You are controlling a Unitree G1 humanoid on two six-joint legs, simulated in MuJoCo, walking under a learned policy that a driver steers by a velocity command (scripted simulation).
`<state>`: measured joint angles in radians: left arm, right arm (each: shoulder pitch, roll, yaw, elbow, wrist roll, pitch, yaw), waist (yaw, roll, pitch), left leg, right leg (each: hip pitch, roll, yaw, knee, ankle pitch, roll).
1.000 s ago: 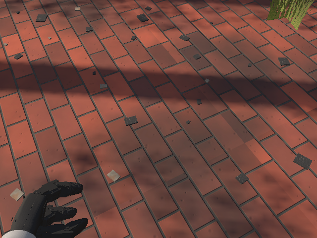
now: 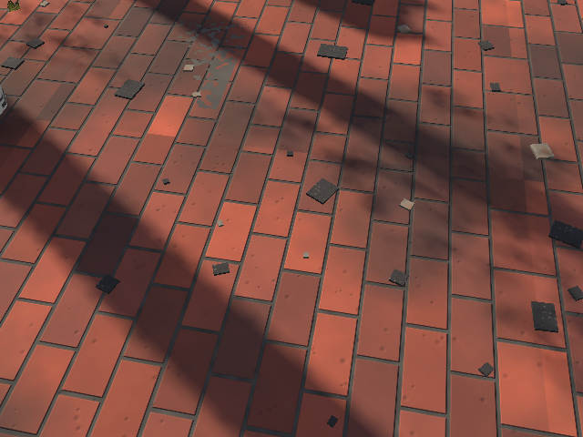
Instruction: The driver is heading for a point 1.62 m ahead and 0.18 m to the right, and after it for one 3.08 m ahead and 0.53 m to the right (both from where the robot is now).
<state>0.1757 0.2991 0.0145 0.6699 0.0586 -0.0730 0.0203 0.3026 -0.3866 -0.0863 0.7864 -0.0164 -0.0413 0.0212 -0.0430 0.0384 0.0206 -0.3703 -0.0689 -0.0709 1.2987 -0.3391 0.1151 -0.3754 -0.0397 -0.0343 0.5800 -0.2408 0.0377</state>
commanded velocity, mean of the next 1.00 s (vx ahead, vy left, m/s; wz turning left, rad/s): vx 1.00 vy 0.00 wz -0.11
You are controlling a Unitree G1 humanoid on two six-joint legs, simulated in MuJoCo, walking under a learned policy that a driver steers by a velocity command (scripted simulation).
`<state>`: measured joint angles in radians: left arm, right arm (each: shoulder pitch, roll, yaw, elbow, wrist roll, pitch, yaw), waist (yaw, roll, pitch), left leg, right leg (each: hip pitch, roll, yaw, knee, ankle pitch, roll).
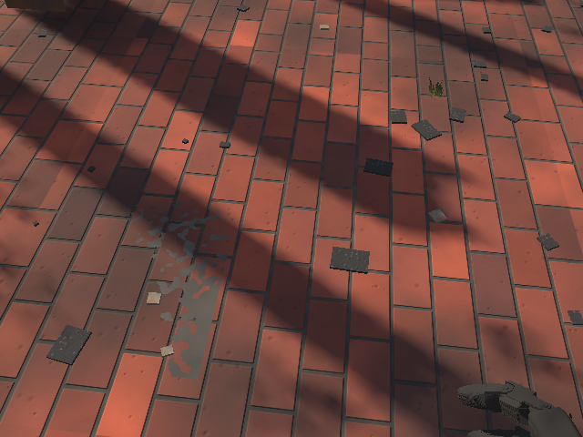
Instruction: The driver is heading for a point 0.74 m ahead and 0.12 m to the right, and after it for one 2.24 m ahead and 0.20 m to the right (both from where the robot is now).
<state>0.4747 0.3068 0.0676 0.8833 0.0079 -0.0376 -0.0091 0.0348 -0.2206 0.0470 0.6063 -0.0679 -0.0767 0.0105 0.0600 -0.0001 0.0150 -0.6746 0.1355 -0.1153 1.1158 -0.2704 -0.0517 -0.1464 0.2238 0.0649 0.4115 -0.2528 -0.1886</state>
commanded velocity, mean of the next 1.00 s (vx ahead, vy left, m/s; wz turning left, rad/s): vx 1.00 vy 0.00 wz -0.55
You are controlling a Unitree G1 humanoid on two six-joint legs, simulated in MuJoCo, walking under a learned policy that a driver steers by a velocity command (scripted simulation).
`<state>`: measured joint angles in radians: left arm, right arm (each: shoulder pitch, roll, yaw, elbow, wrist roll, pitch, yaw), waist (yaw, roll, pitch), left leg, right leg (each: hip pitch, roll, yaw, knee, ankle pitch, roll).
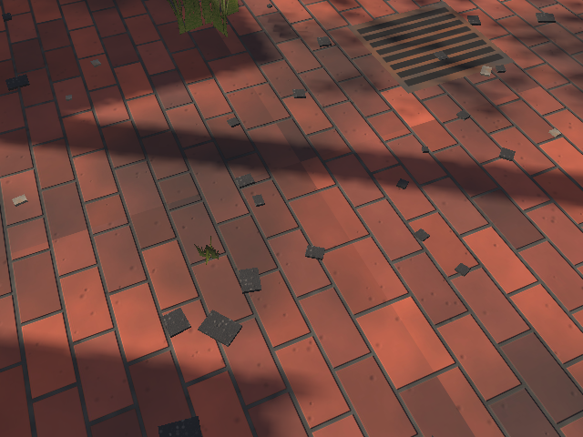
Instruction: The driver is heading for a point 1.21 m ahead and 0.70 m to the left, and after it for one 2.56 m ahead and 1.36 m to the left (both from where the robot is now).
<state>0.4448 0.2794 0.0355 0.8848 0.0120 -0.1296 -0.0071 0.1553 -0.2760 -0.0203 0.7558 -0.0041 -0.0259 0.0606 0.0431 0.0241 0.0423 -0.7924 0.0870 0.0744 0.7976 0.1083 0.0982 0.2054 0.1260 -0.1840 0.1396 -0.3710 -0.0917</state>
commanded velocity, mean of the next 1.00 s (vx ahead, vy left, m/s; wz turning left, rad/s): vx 1.00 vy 0.00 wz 0.91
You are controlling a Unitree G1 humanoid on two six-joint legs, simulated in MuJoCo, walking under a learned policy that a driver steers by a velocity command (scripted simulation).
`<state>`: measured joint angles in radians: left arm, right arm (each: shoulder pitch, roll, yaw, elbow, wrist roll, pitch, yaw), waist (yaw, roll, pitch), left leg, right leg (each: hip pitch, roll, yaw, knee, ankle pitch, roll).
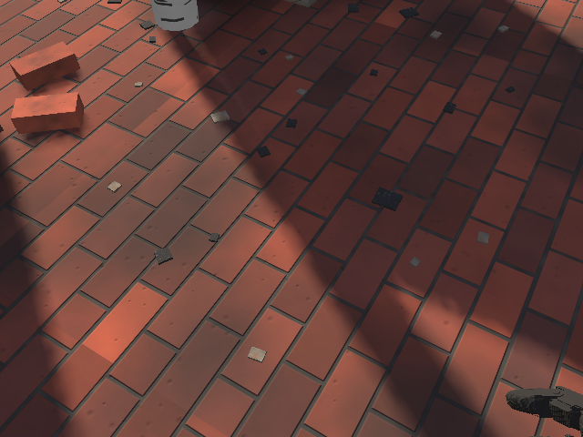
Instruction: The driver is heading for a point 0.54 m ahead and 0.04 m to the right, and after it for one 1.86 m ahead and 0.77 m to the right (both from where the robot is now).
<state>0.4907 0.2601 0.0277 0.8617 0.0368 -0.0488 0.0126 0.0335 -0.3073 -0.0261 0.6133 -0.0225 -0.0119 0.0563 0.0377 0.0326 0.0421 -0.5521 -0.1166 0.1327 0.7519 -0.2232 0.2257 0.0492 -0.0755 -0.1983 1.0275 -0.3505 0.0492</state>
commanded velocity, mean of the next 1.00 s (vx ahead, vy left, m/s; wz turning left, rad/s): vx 0.56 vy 0.00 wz -0.11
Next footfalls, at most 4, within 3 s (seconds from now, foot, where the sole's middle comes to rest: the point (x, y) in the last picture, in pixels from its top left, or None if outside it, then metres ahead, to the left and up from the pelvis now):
0.38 right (376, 384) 0.58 -0.12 -0.73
0.76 left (276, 297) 0.80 0.12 -0.73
1.16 right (383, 338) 0.69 -0.15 -0.73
1.58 left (319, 283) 0.84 0.01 -0.73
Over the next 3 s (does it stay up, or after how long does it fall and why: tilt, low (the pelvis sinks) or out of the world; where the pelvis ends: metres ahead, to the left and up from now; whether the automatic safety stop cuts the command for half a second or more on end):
stays up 0.59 0.05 0.04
